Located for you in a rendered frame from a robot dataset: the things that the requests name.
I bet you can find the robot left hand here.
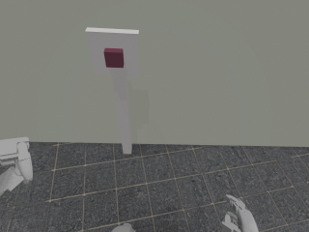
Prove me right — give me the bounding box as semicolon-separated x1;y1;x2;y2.
0;136;33;196

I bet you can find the button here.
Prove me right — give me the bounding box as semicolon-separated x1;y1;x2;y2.
103;47;125;68

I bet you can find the panel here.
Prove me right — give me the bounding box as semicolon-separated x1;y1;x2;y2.
85;27;139;155

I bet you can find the robot right hand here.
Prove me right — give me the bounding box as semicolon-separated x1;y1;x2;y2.
221;194;259;232

